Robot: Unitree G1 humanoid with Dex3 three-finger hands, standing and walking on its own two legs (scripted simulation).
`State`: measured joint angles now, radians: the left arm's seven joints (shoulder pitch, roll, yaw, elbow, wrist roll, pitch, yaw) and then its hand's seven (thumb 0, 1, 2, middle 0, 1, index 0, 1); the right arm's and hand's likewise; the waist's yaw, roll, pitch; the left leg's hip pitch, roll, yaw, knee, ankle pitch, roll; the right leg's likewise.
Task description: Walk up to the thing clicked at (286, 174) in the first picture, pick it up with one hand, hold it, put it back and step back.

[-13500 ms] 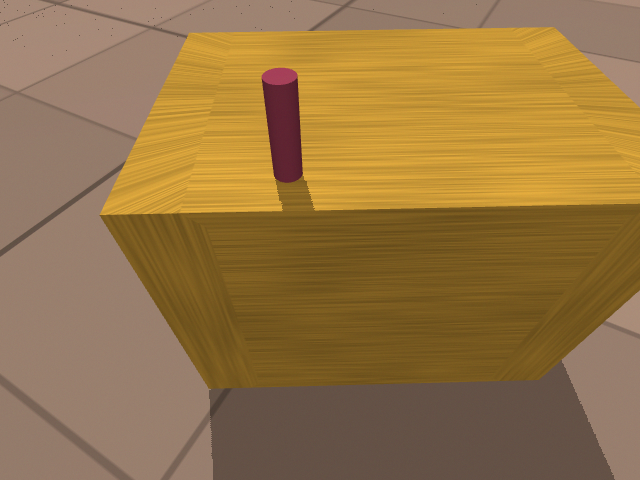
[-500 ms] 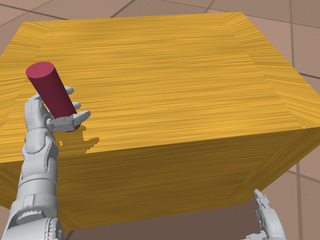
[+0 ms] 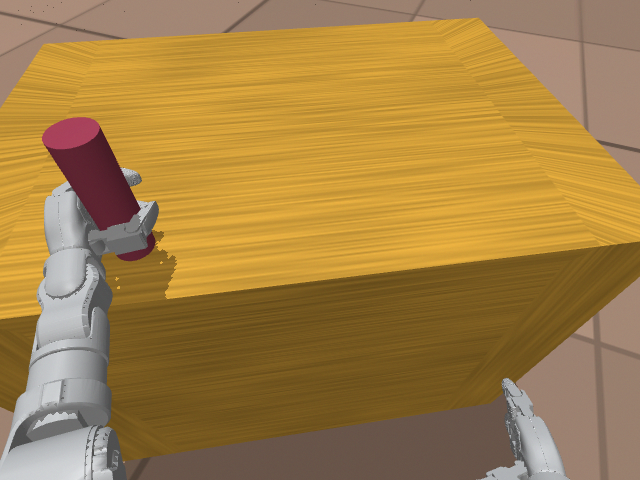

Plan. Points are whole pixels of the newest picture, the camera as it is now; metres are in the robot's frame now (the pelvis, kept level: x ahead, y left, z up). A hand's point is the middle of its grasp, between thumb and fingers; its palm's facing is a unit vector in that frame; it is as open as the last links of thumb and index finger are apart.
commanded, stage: settle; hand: left
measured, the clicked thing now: (108, 197) +0.42 +0.24 +0.15
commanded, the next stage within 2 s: lift in 0.58 s
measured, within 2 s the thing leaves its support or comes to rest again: leaves its support in 0.04 s
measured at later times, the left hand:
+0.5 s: hand (117, 177) +0.43 +0.22 +0.17, palm faces +0.27 -0.96 -0.02, open 7.0 cm
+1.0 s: hand (106, 153) +0.41 +0.21 +0.22, palm faces +0.25 -0.97 -0.02, open 6.9 cm
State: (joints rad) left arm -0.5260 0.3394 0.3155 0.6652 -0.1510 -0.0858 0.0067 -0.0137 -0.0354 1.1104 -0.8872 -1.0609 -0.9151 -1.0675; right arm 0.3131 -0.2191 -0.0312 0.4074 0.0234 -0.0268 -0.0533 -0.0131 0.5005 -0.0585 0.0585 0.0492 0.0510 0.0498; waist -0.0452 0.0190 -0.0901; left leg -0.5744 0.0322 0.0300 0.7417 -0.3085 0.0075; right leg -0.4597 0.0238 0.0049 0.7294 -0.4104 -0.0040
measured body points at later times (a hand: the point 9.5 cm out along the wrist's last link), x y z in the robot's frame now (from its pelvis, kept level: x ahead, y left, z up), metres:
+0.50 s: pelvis +0.00 +0.00 +0.01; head +0.02 -0.01 +0.46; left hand +0.41 +0.27 +0.17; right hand +0.15 -0.25 -0.06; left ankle +0.04 +0.11 -0.71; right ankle -0.03 -0.12 -0.71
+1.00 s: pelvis +0.00 +0.00 +0.02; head -0.01 -0.01 +0.47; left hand +0.39 +0.26 +0.22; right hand +0.16 -0.25 -0.05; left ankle +0.04 +0.11 -0.71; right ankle -0.03 -0.12 -0.71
